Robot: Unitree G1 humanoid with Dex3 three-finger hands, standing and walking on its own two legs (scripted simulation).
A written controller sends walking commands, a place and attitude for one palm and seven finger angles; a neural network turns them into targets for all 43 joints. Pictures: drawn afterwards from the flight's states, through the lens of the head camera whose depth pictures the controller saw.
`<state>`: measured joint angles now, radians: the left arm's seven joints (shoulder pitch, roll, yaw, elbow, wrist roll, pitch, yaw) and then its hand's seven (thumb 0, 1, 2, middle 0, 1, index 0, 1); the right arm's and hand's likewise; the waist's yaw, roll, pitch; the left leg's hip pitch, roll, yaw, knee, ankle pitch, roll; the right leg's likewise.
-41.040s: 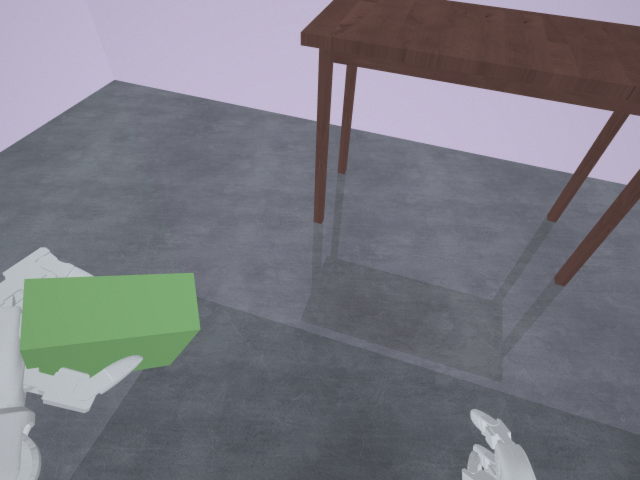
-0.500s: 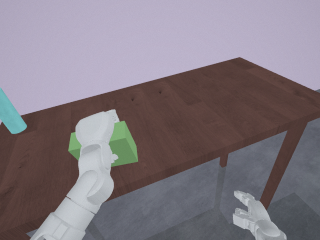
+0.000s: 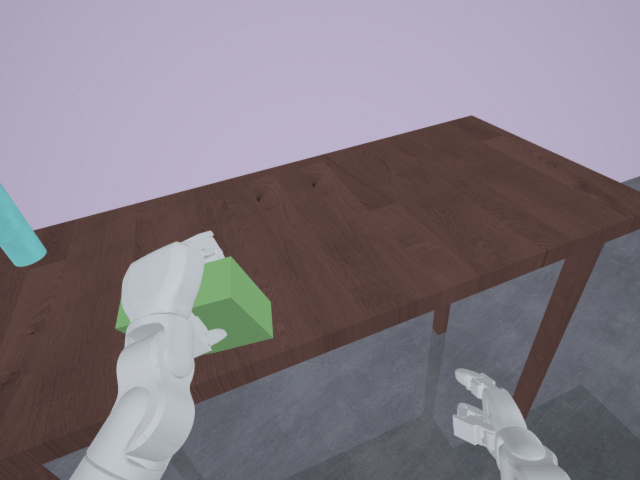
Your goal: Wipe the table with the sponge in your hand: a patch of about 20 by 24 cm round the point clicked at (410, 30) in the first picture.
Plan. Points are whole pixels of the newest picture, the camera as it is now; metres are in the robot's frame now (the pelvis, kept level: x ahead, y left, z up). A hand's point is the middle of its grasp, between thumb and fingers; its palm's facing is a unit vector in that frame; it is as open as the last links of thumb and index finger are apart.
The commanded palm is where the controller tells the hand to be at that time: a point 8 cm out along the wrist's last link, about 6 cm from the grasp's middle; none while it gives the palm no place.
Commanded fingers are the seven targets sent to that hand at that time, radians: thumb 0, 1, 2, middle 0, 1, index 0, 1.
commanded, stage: slide back across to the middle lane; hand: left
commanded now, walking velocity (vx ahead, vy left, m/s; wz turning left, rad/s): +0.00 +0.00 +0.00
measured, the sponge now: (210, 320) +0.28 +0.19 +0.10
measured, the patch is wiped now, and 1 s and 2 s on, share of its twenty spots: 0.95 1.00 1.00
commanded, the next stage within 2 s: wipe forward along the middle lane in 0.44 s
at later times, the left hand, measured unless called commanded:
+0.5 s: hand (140, 307) +0.24 +0.24 +0.17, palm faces +0.29 -0.26 -0.92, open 9.5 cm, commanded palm +0.19 +0.24 +0.22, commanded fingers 0.00 0.10 1.30 -1.20 -1.60 -1.20 -1.60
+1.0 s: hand (139, 293) +0.28 +0.26 +0.15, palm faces +0.19 -0.16 -0.97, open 9.5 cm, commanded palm +0.24 +0.27 +0.20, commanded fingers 0.00 0.10 1.30 -1.20 -1.60 -1.20 -1.60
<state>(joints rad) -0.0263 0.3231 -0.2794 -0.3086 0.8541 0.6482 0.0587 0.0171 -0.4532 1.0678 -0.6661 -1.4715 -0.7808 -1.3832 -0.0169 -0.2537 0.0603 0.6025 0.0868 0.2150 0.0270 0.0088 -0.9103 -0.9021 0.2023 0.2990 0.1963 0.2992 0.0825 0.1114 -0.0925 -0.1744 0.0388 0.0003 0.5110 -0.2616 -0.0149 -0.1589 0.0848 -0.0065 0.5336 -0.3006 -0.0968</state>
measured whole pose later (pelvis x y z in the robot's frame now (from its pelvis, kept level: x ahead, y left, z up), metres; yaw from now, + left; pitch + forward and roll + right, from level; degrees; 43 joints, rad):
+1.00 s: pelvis -0.01 +0.03 +0.00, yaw +1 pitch -4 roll +1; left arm -0.19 0.40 -0.22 -0.07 0.88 0.63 -0.03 -0.02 -0.48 1.07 -0.73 -1.41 -0.84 -1.33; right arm 0.00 -0.26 0.08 0.65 0.08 0.10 -0.04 0.01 -0.91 -0.90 0.20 0.30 0.20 0.30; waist 0.10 0.11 -0.06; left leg -0.18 0.00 -0.01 0.47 -0.22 -0.01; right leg -0.16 0.05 -0.01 0.50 -0.27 -0.06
